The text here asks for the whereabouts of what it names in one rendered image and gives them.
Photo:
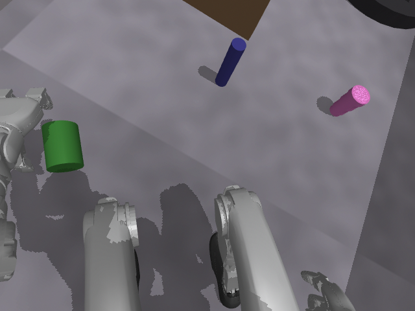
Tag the left robot hand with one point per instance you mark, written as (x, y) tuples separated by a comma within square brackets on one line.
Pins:
[(24, 113)]

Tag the right robot hand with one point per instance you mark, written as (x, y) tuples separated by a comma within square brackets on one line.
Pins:
[(334, 299)]

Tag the left robot arm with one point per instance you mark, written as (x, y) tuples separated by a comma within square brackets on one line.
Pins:
[(11, 143)]

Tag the right robot foot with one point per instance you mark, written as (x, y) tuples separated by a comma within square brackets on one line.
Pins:
[(229, 300)]

